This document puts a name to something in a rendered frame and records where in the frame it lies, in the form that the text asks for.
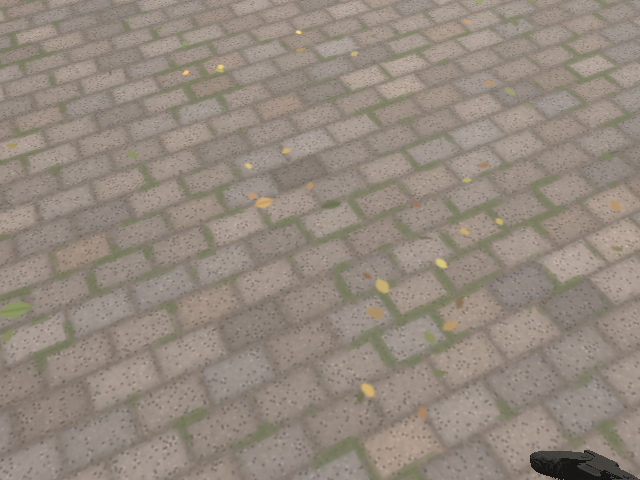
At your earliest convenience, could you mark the right robot hand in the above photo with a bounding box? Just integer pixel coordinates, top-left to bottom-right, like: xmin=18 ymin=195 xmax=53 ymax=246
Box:
xmin=530 ymin=450 xmax=640 ymax=480

